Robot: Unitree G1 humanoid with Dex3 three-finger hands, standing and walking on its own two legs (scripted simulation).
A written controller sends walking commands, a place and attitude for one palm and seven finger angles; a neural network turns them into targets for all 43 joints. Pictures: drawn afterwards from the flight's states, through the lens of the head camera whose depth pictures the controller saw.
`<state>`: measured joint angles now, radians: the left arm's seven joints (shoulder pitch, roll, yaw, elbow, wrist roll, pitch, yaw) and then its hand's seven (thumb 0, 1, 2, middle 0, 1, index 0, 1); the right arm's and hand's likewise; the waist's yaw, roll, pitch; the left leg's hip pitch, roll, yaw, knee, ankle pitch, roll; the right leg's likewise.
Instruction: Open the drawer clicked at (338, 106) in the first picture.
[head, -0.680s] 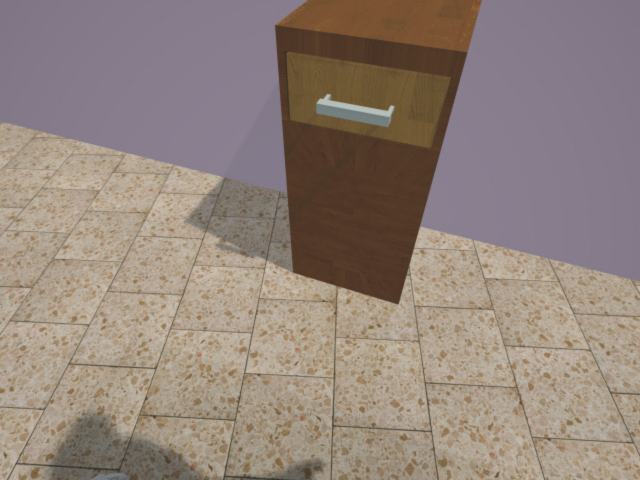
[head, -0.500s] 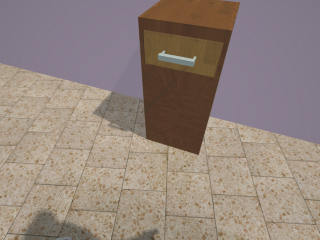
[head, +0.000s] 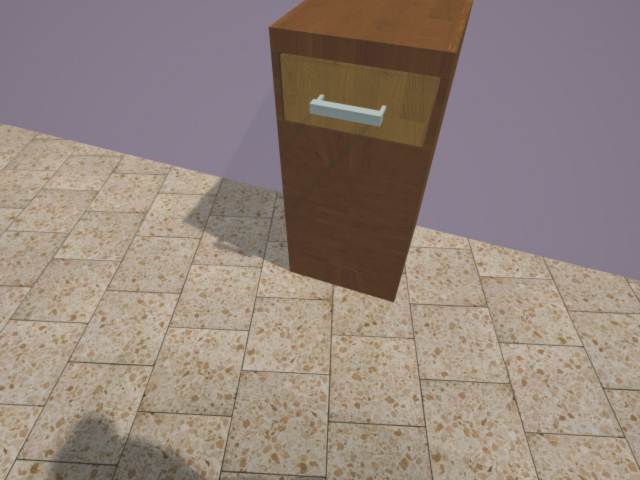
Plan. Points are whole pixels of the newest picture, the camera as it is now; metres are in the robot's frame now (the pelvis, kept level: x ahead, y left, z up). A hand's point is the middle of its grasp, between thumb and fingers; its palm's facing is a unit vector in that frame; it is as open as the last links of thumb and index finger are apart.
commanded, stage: stand and wait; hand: left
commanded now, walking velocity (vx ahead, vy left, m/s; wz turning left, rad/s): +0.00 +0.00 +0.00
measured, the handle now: (348, 108) +0.94 -0.01 +0.01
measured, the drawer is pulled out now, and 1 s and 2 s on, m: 0.00 0.00 0.00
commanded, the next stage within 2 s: look at it before walking up in 0.14 s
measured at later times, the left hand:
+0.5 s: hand out of the picture +0.07 +0.24 -0.15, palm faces -0.03 -0.94 -0.34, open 7.3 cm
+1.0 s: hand out of the picture +0.08 +0.24 -0.15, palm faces -0.03 -0.94 -0.34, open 7.3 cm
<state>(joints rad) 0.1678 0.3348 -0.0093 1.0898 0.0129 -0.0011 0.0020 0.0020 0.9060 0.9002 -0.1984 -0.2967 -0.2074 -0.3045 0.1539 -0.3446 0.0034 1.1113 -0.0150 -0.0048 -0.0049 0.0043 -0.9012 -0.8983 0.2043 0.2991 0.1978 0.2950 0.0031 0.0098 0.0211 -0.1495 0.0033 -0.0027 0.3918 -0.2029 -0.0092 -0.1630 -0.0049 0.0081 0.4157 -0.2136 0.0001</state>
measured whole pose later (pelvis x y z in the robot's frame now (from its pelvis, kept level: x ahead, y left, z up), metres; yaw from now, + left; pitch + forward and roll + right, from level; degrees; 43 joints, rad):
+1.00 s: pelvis +0.01 +0.00 +0.00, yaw -2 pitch -2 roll +0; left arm 0.16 0.33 0.00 1.08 0.01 0.00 0.01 0.00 0.91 0.90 -0.20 -0.30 -0.21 -0.30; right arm 0.12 -0.33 0.00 1.10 -0.01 -0.01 -0.01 0.00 -0.90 -0.90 0.20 0.30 0.20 0.30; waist 0.02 0.01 0.02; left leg -0.14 0.02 0.02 0.38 -0.21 -0.02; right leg -0.16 0.01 0.03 0.40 -0.21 0.00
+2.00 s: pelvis +0.04 +0.02 -0.01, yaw -15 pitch +0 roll -1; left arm 0.45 0.13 0.03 1.12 0.04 -0.04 0.01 0.00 0.91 0.90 -0.20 -0.30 -0.21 -0.30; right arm 0.28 -0.18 -0.06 1.04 -0.02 0.01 0.03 0.01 -0.91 -0.90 0.20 0.30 0.19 0.29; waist 0.02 -0.01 -0.01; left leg -0.47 0.10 0.09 0.79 -0.29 -0.02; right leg -0.06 -0.03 -0.05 0.39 -0.32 0.03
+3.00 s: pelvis +0.35 -0.03 -0.01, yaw -17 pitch -2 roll -2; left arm 0.30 0.16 0.03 1.11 0.02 0.00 0.03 -0.01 0.93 0.90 -0.19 -0.30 -0.20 -0.30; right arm 0.17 -0.17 -0.03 1.04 -0.02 -0.03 -0.02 0.00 -0.92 -0.90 0.20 0.30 0.19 0.29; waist 0.04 -0.01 0.03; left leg -0.33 0.08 0.10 0.57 -0.20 0.01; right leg -0.16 -0.05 -0.15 0.53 -0.33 0.02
